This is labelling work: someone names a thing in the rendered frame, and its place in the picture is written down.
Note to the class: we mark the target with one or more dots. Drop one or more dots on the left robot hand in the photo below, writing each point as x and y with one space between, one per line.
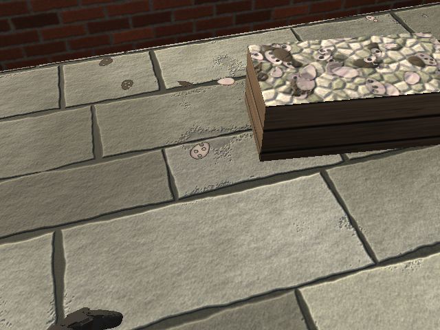
86 319

